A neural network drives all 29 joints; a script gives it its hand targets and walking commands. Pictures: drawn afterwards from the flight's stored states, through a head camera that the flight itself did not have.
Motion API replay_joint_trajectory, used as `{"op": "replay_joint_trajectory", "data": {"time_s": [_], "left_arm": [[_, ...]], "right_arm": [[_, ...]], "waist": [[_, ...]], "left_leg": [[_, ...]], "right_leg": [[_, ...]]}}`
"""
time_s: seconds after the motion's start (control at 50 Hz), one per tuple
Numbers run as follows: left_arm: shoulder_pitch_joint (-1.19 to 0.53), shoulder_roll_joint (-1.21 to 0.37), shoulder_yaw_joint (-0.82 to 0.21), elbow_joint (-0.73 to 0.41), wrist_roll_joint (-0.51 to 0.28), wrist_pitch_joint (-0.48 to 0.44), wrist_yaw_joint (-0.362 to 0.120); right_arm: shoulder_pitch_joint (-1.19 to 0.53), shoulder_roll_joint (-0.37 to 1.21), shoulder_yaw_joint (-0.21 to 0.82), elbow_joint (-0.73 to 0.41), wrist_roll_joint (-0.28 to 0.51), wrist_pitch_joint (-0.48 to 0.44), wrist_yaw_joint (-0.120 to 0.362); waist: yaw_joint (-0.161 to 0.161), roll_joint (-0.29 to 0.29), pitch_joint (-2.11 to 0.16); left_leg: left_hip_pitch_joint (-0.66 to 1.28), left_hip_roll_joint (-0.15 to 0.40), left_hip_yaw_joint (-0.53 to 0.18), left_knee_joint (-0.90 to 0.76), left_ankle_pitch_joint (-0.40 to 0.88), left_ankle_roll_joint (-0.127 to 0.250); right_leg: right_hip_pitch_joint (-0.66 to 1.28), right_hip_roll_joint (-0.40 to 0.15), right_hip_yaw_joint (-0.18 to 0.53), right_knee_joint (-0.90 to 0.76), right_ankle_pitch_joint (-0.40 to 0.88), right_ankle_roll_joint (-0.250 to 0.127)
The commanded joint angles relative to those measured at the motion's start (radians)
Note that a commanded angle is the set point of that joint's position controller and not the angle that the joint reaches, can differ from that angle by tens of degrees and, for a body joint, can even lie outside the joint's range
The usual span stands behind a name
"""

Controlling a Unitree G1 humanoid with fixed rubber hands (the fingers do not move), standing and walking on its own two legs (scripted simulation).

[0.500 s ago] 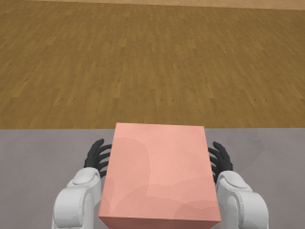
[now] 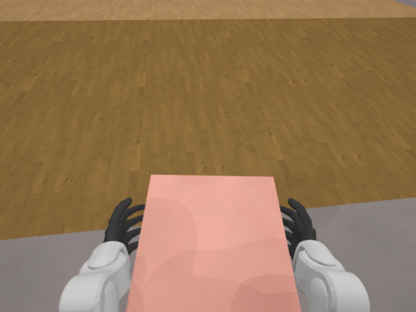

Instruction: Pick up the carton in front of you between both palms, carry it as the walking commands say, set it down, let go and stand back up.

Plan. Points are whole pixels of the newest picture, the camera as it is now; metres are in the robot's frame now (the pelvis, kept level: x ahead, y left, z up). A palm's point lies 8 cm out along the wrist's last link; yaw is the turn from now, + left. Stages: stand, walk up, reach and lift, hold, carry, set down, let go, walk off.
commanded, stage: carry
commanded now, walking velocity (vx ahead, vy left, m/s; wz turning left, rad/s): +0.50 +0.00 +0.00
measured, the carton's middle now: (210, 259) +0.22 +0.00 +0.02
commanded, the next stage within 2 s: none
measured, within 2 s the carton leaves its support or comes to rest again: neither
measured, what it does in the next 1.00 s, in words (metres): walks ahead: right foot, then left foot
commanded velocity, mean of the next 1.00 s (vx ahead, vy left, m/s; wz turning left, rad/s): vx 0.50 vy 0.00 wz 0.00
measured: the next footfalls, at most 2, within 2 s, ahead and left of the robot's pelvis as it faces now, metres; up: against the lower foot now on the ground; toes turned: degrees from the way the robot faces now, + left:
right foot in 0.02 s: +0.20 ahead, -0.10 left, +0.00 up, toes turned -11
left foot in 0.56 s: +0.56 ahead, +0.11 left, +0.00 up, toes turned +12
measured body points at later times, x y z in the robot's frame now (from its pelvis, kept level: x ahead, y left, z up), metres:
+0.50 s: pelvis +0.33 +0.00 +0.01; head +0.31 -0.01 +0.46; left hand +0.56 +0.16 +0.10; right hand +0.57 -0.15 +0.10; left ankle +0.49 +0.12 -0.70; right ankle +0.16 -0.09 -0.72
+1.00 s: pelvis +0.67 +0.01 +0.01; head +0.66 +0.02 +0.46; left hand +0.95 +0.17 +0.14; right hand +0.95 -0.14 +0.14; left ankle +0.52 +0.10 -0.72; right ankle +0.83 -0.10 -0.69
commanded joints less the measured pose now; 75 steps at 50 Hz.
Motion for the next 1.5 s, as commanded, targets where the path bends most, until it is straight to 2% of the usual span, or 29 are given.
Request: {"op": "replay_joint_trajectory", "data": {"time_s": [0.0,0.02,0.04,0.06,0.1,0.14,0.24,0.44,0.5,0.52,0.54,0.56,0.58,0.62,0.64,0.68,0.8,0.94,0.98,1.02,1.04,1.06,1.08,1.14,1.18,1.3,1.42,1.46,1.48], "left_arm": [[-0.299,-0.623,-0.546,-0.057,-0.155,-0.013,-0.015],[-0.300,-0.597,-0.541,-0.062,-0.163,-0.013,-0.017],[-0.304,-0.640,-0.553,-0.037,-0.177,-0.016,-0.026],[-0.304,-0.675,-0.557,-0.061,-0.185,-0.019,-0.037],[-0.356,-0.737,-0.586,-0.070,-0.201,-0.034,-0.060],[-0.382,-0.765,-0.607,-0.071,-0.209,-0.051,-0.079],[-0.327,-0.714,-0.599,-0.060,-0.199,-0.060,-0.097],[-0.290,-0.530,-0.509,-0.092,-0.156,-0.001,-0.017],[-0.324,-0.519,-0.524,-0.122,-0.171,0.014,-0.002],[-0.344,-0.513,-0.533,-0.140,-0.178,0.017,0.000],[-0.356,-0.520,-0.544,-0.168,-0.185,0.021,0.001],[-0.371,-0.528,-0.550,-0.207,-0.204,0.022,-0.002],[-0.385,-0.569,-0.572,-0.211,-0.217,0.016,-0.011],[-0.408,-0.654,-0.575,-0.193,-0.224,0.001,-0.025],[-0.403,-0.683,-0.573,-0.185,-0.216,-0.007,-0.029],[-0.372,-0.693,-0.568,-0.149,-0.194,-0.015,-0.028],[-0.441,-0.580,-0.541,-0.157,-0.168,0.001,0.018],[-0.730,-0.385,-0.412,-0.014,-0.181,0.026,0.077],[-0.821,-0.373,-0.367,0.060,-0.182,0.021,0.084],[-0.878,-0.363,-0.316,0.160,-0.177,0.011,0.091],[-0.902,-0.336,-0.287,0.210,-0.168,0.007,0.098],[-0.964,-0.348,-0.283,0.226,-0.186,0.002,0.099],[-0.991,-0.418,-0.302,0.223,-0.213,0.001,0.091],[-1.147,-0.561,-0.324,0.240,-0.228,-0.028,0.061],[-1.221,-0.611,-0.341,0.245,-0.219,-0.054,0.049],[-1.199,-0.623,-0.366,0.248,-0.201,-0.090,0.043],[-1.128,-0.593,-0.373,0.208,-0.197,-0.068,0.042],[-1.101,-0.582,-0.374,0.224,-0.190,-0.058,0.044],[-1.091,-0.579,-0.376,0.235,-0.186,-0.053,0.044]], "right_arm": [[-0.299,0.581,0.537,-0.105,0.147,-0.013,0.045],[-0.290,0.587,0.543,-0.125,0.144,-0.011,0.043],[-0.299,0.599,0.551,-0.133,0.141,-0.011,0.046],[-0.304,0.626,0.554,-0.116,0.148,-0.017,0.052],[-0.312,0.722,0.559,-0.082,0.139,-0.036,0.068],[-0.290,0.768,0.556,-0.046,0.115,-0.059,0.079],[-0.260,0.755,0.566,-0.045,0.085,-0.079,0.065],[-0.305,0.573,0.549,-0.137,0.143,-0.007,0.015],[-0.277,0.549,0.516,-0.126,0.149,0.004,0.008],[-0.274,0.550,0.506,-0.126,0.148,0.004,0.007],[-0.276,0.540,0.499,-0.134,0.148,0.005,0.006],[-0.280,0.568,0.503,-0.129,0.168,-0.002,0.010],[-0.306,0.617,0.520,-0.156,0.183,-0.010,0.019],[-0.375,0.676,0.557,-0.215,0.208,-0.024,0.035],[-0.389,0.700,0.568,-0.223,0.211,-0.032,0.043],[-0.388,0.691,0.576,-0.228,0.211,-0.035,0.054],[-0.420,0.531,0.524,-0.202,0.217,-0.009,0.038],[-0.677,0.364,0.399,-0.038,0.173,0.005,-0.053],[-0.800,0.361,0.386,0.009,0.174,0.002,-0.069],[-0.911,0.367,0.377,0.063,0.174,0.001,-0.084],[-0.951,0.375,0.371,0.093,0.171,0.002,-0.091],[-0.970,0.401,0.358,0.113,0.161,0.001,-0.099],[-1.021,0.426,0.337,0.120,0.166,-0.004,-0.102],[-1.148,0.578,0.304,0.209,0.171,-0.029,-0.085],[-1.181,0.620,0.299,0.257,0.145,-0.053,-0.071],[-1.170,0.636,0.336,0.277,0.118,-0.090,-0.058],[-1.118,0.619,0.354,0.225,0.132,-0.069,-0.051],[-1.089,0.602,0.350,0.227,0.126,-0.059,-0.051],[-1.068,0.593,0.344,0.236,0.121,-0.055,-0.050]], "waist": [[0.071,0.009,-0.186],[0.056,-0.255,-0.249],[0.052,-0.319,-0.219],[0.049,-0.208,-0.203],[0.042,-0.061,-0.187],[0.039,-0.080,-0.168],[0.038,-0.147,-0.080],[0.049,-0.178,0.085],[0.019,-0.138,-0.043],[-0.002,-0.081,-0.139],[-0.009,0.114,-0.235],[-0.005,0.284,-0.272],[-0.005,0.263,-0.253],[0.005,0.063,-0.254],[0.012,0.027,-0.238],[0.022,0.048,-0.203],[0.012,0.124,-0.073],[-0.014,0.153,0.020],[0.023,0.141,-0.021],[0.108,-0.006,-0.179],[0.118,-0.243,-0.259],[0.091,-0.428,-0.319],[0.097,-0.343,-0.339],[0.078,-0.100,-0.322],[0.064,-0.104,-0.340],[0.081,-0.130,-0.287],[0.105,-0.155,-0.205],[0.051,-0.197,-0.230],[-0.008,-0.199,-0.280]], "left_leg": [[-0.363,0.092,0.050,0.549,0.719,0.021],[-0.622,-0.009,0.020,0.875,0.338,-0.011],[-0.792,-0.050,-0.075,1.050,0.025,0.010],[-0.783,0.017,-0.150,1.101,0.025,0.031],[-0.740,0.087,-0.179,1.010,0.135,0.044],[-0.680,0.091,-0.148,0.866,0.197,0.040],[-0.746,0.074,-0.050,0.577,0.307,0.014],[-0.759,0.030,0.060,0.269,0.415,0.038],[-0.421,-0.063,0.140,0.216,0.342,0.072],[-0.194,-0.042,0.102,0.195,0.287,0.077],[0.020,0.195,-0.263,0.131,0.137,0.138],[0.183,0.366,-0.660,-0.009,0.238,0.267],[0.135,0.376,-0.651,-0.010,0.432,0.292],[0.031,0.341,-0.422,0.025,0.591,0.211],[-0.042,0.313,-0.349,0.007,0.560,0.173],[-0.127,0.275,-0.249,-0.041,0.446,0.128],[-0.134,0.203,-0.084,-0.105,0.427,0.135],[-0.130,0.207,-0.058,-0.062,0.482,0.144],[-0.124,0.203,-0.027,0.070,0.680,0.123],[-0.231,0.097,0.064,0.485,0.721,0.064],[-0.450,0.010,0.041,0.805,0.456,0.025],[-0.758,-0.100,-0.044,1.044,-0.010,0.015],[-0.831,-0.049,-0.150,1.165,-0.025,0.052],[-0.850,0.033,-0.190,1.119,0.100,0.083],[-0.841,0.035,-0.157,1.061,0.138,0.080],[-1.013,0.032,-0.094,0.904,0.180,0.056],[-0.903,-0.034,0.019,0.500,0.274,0.067],[-0.688,-0.107,0.089,0.359,0.261,0.088],[-0.516,-0.143,0.114,0.288,0.296,0.097]], "right_leg": [[0.641,-0.044,0.117,-0.077,-0.242,-0.047],[0.783,-0.333,0.636,-0.224,-0.408,-0.169],[0.799,-0.383,0.783,-0.331,-0.222,-0.242],[0.716,-0.363,0.664,-0.307,-0.071,-0.203],[0.573,-0.323,0.484,-0.307,-0.036,-0.144],[0.477,-0.267,0.336,-0.336,-0.131,-0.079],[0.495,-0.230,0.205,-0.427,-0.166,-0.085],[0.611,-0.196,0.074,-0.353,0.178,-0.084],[0.584,-0.158,-0.009,-0.034,0.527,-0.041],[0.476,-0.117,-0.019,0.177,0.436,-0.017],[0.242,-0.052,-0.010,0.465,0.168,0.025],[-0.042,0.083,0.059,0.724,-0.230,0.046],[-0.116,0.044,0.176,0.877,-0.374,0.018],[-0.112,-0.048,0.243,0.840,-0.299,-0.005],[-0.081,-0.073,0.246,0.763,-0.245,-0.009],[-0.038,-0.066,0.204,0.632,-0.187,-0.005],[-0.120,-0.046,0.105,0.309,-0.032,0.027],[-0.056,-0.017,0.059,0.090,0.025,-0.021],[0.064,0.021,0.033,0.072,-0.025,-0.049],[0.422,0.079,0.004,0.016,-0.138,-0.051],[0.600,-0.150,0.395,-0.073,-0.270,-0.108],[0.810,-0.333,0.798,-0.212,-0.233,-0.225],[0.804,-0.302,0.752,-0.209,-0.111,-0.223],[0.660,-0.243,0.498,-0.134,0.047,-0.165],[0.650,-0.225,0.416,-0.138,0.065,-0.147],[0.744,-0.208,0.332,-0.149,0.185,-0.182],[0.764,-0.125,0.209,-0.126,0.442,-0.155],[0.723,-0.106,0.125,0.002,0.779,-0.112],[0.685,-0.103,0.082,0.158,0.883,-0.086]]}}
